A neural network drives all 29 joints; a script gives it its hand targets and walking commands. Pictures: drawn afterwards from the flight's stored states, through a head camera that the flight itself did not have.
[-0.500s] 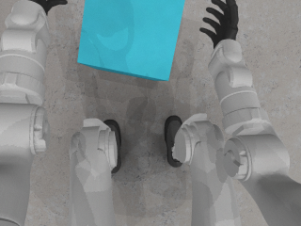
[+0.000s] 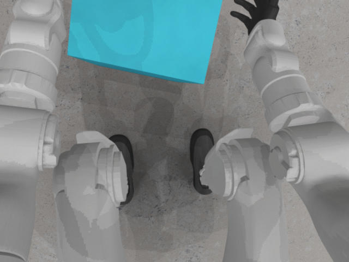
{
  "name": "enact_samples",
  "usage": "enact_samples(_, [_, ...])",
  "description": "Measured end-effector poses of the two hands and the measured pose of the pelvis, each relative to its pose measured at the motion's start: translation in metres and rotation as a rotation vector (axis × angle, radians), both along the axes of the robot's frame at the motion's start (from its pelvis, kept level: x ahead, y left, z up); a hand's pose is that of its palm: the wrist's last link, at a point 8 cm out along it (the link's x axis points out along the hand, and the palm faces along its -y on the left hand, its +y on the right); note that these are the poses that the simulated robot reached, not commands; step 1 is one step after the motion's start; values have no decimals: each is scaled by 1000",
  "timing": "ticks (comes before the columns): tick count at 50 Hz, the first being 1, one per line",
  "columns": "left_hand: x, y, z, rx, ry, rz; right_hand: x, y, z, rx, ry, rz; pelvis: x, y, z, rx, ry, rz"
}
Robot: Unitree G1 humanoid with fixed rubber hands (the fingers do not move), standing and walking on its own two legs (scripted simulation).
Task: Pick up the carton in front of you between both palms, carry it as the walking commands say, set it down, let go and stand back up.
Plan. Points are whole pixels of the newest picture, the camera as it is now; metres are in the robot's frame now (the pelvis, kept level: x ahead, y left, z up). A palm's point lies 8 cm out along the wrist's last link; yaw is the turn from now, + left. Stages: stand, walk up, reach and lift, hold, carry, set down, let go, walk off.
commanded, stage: reach and lift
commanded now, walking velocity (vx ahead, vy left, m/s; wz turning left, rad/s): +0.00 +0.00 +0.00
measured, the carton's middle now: (147, 22) +0.52 +0.06 -0.25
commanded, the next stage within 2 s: none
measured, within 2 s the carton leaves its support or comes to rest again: leaves its support in 0.56 s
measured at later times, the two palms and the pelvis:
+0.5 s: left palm out of the picture +0.54 +0.21 -0.16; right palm (243, 14) +0.52 -0.10 -0.15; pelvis +0.00 +0.00 +0.00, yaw +0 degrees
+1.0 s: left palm out of the picture +0.49 +0.21 +0.00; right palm (299, 3) +0.49 -0.08 +0.00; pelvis +0.00 -0.02 +0.07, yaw +7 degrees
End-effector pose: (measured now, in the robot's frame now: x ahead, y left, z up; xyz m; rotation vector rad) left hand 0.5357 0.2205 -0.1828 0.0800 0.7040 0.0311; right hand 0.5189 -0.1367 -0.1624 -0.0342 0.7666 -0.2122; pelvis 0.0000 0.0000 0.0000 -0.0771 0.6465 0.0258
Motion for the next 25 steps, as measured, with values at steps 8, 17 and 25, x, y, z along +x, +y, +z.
enact_samples(8, [-1,-1,14,4,28,-3,-8,10,5,16,10,10,-1,0,6,-2,18,11])
enact_samples(17, [2,-14,16,4,40,-26,0,40,7,39,-4,24,-4,-2,9,-4,16,17])
enact_samples(25, [7,-14,18,6,68,-30,5,41,9,35,12,2,-2,0,1,-20,24,20])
